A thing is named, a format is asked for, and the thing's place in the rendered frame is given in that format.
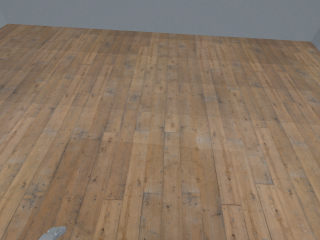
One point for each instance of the left robot hand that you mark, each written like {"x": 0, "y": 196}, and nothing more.
{"x": 54, "y": 233}

